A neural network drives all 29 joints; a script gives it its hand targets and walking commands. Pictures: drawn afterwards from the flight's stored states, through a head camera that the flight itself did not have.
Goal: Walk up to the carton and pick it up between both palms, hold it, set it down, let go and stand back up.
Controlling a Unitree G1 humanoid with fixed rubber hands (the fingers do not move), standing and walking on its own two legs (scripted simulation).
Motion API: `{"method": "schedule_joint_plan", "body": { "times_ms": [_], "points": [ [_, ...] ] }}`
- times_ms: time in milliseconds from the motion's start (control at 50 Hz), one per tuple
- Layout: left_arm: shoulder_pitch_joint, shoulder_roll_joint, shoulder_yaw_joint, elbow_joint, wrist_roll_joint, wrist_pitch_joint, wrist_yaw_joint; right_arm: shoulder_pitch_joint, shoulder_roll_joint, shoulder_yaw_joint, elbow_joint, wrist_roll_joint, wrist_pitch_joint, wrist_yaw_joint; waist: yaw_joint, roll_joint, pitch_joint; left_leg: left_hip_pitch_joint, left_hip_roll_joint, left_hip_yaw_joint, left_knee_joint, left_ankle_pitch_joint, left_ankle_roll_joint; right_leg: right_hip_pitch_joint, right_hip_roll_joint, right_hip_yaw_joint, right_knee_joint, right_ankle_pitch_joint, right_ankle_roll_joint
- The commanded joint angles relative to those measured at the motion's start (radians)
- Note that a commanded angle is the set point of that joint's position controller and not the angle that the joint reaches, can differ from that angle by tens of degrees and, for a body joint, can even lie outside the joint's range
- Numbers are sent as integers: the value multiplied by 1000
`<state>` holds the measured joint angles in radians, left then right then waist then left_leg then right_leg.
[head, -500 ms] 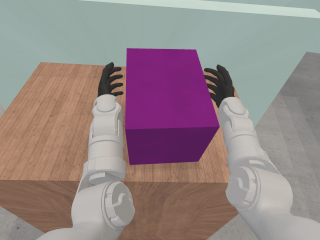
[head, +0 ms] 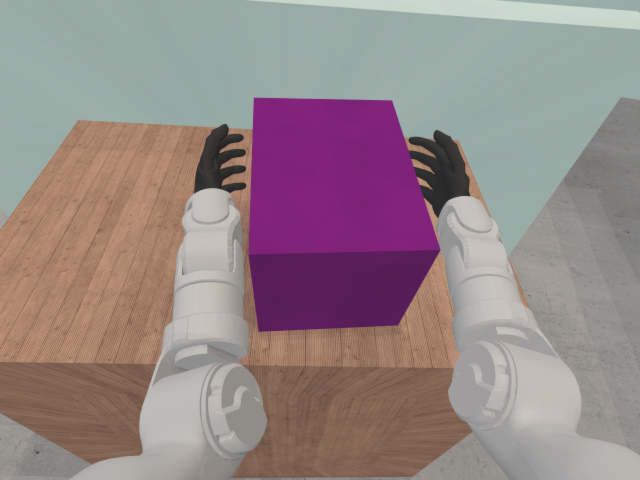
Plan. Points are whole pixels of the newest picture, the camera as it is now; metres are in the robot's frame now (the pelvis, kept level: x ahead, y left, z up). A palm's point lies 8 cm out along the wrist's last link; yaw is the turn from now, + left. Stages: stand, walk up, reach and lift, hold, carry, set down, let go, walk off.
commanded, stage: set down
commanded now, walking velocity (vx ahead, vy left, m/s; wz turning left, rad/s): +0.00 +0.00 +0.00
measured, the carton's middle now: (327, 213) +0.45 +0.00 +0.09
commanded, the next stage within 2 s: none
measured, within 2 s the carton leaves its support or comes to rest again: rests again in 0.02 s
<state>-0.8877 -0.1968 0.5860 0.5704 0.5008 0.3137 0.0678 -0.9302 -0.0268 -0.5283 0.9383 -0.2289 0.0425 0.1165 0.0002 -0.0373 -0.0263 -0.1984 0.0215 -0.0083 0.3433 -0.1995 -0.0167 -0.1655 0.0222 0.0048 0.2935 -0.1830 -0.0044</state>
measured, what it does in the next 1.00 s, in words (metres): stands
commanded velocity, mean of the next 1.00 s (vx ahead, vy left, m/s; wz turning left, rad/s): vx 0.00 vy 0.00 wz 0.00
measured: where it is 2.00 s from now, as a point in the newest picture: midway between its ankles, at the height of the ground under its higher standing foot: outside the picture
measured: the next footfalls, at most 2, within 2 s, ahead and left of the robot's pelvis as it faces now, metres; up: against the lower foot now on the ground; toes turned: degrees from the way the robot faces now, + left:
none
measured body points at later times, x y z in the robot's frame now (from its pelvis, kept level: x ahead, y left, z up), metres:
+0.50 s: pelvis +0.00 -0.01 +0.00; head +0.02 +0.00 +0.45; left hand +0.44 +0.15 +0.12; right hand +0.44 -0.15 +0.12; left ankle -0.02 +0.12 -0.75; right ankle -0.02 -0.11 -0.75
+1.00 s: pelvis -0.04 -0.01 +0.00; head -0.04 +0.00 +0.45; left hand +0.38 +0.16 +0.11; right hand +0.40 -0.17 +0.14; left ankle -0.02 +0.12 -0.75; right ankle -0.02 -0.11 -0.75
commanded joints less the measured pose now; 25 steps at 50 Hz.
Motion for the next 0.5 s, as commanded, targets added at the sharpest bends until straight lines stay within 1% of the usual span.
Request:
{"method": "schedule_joint_plan", "body": {
  "times_ms": [0, 20, 40, 60, 80, 100, 120, 140, 160, 180, 200, 220, 240, 260, 280, 300, 320, 340, 360, 380, 400, 420, 440, 460, 480],
  "points": [
    [-221, -38, -146, 83, -39, -49, -13, -310, 94, 177, -10, -21, -9, 83, 126, 36, -360, 232, -1, 135, -3, 501, -17, 30, 28, -77, 44, 365, 42],
    [-225, 12, -161, 94, -60, -50, 2, -320, 40, 193, -6, 14, -12, 71, 131, 49, -374, 229, 1, 136, 9, 526, -22, 27, 34, -74, 50, 396, 41],
    [-235, 62, -170, 85, -86, -64, 20, -312, -19, 220, -3, 54, -21, 53, 139, 56, -383, 230, 1, 136, 13, 537, -28, 37, 37, -71, 56, 394, 39],
    [-229, 133, -193, 98, -118, -75, 50, -317, -127, 239, -5, 94, -30, 29, 139, 53, -433, 237, 8, 129, 27, 577, -37, 16, 43, -72, 58, 400, 37],
    [-267, 159, -215, 97, -154, -94, 72, -344, -170, 242, 21, 115, -42, 7, 124, 63, -446, 248, 13, 127, 44, 602, -40, -28, 49, -74, 59, 389, 33],
    [-320, 184, -265, 81, -197, -110, 104, -372, -215, 259, 29, 163, -59, -18, 115, 96, -518, 242, 17, 113, 62, 611, -54, -51, 60, -78, 56, 366, 23],
    [-361, 192, -297, 107, -237, -121, 127, -422, -245, 287, 46, 210, -66, -44, 93, 101, -532, 232, 16, 102, 89, 614, -61, -73, 66, -71, 56, 377, 12],
    [-394, 193, -323, 125, -269, -127, 146, -469, -263, 313, 51, 256, -68, -62, 100, 118, -557, 232, 18, 96, 101, 630, -70, -117, 73, -68, 57, 372, 12],
    [-405, 216, -330, 185, -295, -128, 156, -483, -288, 348, 76, 291, -65, -76, 107, 110, -540, 218, 18, 91, 112, 611, -69, -143, 77, -64, 55, 360, 2],
    [-408, 234, -341, 211, -316, -130, 161, -506, -310, 370, 56, 315, -75, -90, 108, 107, -556, 200, 16, 93, 116, 598, -72, -144, 81, -60, 54, 370, 2],
    [-394, 238, -349, 271, -334, -128, 163, -504, -316, 398, 90, 344, -77, -104, 117, 91, -519, 171, 14, 97, 116, 596, -72, -126, 76, -51, 46, 393, 2],
    [-398, 218, -392, 239, -366, -136, 172, -518, -335, 421, 71, 378, -87, -109, 116, 107, -557, 174, 19, 78, 121, 614, -78, -129, 78, -53, 52, 427, -4],
    [-436, 246, -385, 260, -378, -139, 173, -544, -329, 450, 61, 403, -88, -125, 130, 96, -549, 129, 14, 83, 122, 578, -73, -107, 76, -46, 56, 413, -7],
    [-405, 248, -404, 230, -392, -145, 176, -520, -355, 459, 38, 425, -95, -131, 117, 85, -579, 122, 16, 75, 119, 590, -77, -66, 76, -49, 66, 476, -4],
    [-414, 269, -392, 269, -402, -147, 179, -538, -359, 483, 54, 447, -93, -137, 137, 61, -565, 99, 16, 76, 117, 573, -73, -75, 75, -47, 70, 468, 2],
    [-462, 289, -397, 309, -421, -150, 179, -592, -359, 520, 40, 479, -86, -140, 160, 56, -562, 84, 16, 78, 120, 556, -75, -96, 73, -45, 70, 431, 1],
    [-400, 280, -409, 309, -418, -143, 177, -515, -381, 503, 100, 478, -79, -143, 122, 79, -523, 85, 22, 61, 109, 556, -77, -74, 73, -46, 68, 454, -9],
    [-382, 262, -426, 275, -435, -146, 179, -512, -395, 513, 86, 491, -80, -142, 118, 67, -564, 94, 25, 56, 110, 569, -79, -68, 80, -49, 74, 471, -12],
    [-436, 296, -420, 295, -449, -151, 181, -567, -395, 525, 87, 506, -76, -149, 143, 68, -575, 72, 23, 65, 114, 533, -76, -82, 74, -40, 67, 415, -13],
    [-435, 321, -421, 290, -452, -156, 181, -548, -406, 518, 96, 503, -70, -155, 123, 67, -568, 64, 22, 60, 107, 506, -72, -67, 69, -38, 66, 413, -14],
    [-403, 325, -422, 288, -454, -160, 182, -530, -409, 541, 79, 517, -72, -154, 134, 55, -578, 52, 20, 61, 108, 507, -69, -49, 70, -34, 72, 443, -13],
    [-397, 317, -438, 248, -465, -161, 182, -534, -402, 553, 65, 535, -75, -153, 132, 78, -610, 67, 21, 57, 117, 555, -78, -40, 72, -37, 81, 484, -13],
    [-421, 330, -436, 271, -475, -161, 178, -559, -405, 552, 72, 537, -67, -149, 137, 71, -618, 46, 20, 61, 113, 522, -73, -50, 68, -34, 83, 469, -8],
    [-404, 336, -435, 273, -473, -154, 176, -528, -399, 575, 95, 557, -58, -145, 137, 81, -582, 56, 22, 57, 114, 524, -72, -47, 66, -32, 88, 472, -12],
    [-377, 323, -450, 225, -474, -155, 177, -503, -413, 575, 78, 577, -61, -142, 126, 104, -612, 73, 23, 47, 114, 554, -77, -39, 69, -32, 91, 501, -17]
  ]
}}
